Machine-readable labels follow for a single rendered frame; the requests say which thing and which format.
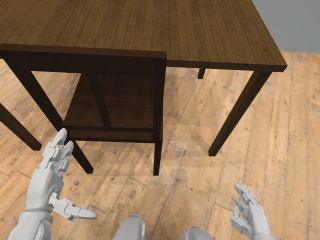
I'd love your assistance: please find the robot left forearm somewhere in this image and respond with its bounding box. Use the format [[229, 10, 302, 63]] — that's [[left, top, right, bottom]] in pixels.
[[7, 210, 54, 240]]

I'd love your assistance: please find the chair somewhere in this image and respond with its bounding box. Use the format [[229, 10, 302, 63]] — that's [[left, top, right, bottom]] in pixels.
[[0, 43, 167, 176]]

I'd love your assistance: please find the table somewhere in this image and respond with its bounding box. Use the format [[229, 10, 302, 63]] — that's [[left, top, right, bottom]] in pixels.
[[0, 0, 288, 157]]

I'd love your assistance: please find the right robot hand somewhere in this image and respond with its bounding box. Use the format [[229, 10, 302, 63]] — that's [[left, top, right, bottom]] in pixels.
[[231, 183, 272, 240]]

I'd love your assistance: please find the left robot hand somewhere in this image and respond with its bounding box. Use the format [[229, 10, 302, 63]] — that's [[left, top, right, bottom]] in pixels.
[[25, 128, 97, 221]]

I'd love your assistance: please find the right robot shin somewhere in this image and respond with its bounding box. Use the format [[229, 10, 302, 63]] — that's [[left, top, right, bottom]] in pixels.
[[190, 225, 200, 229]]

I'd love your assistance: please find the left robot thigh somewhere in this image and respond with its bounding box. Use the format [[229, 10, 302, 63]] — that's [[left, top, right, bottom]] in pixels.
[[112, 217, 146, 240]]

